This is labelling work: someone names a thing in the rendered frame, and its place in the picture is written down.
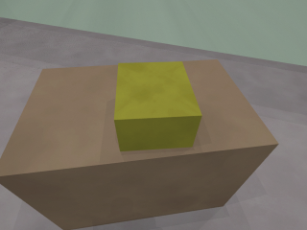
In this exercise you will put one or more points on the carton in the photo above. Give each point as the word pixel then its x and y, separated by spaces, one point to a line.
pixel 155 106

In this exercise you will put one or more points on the pedestal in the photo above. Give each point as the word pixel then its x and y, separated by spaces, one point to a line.
pixel 63 157

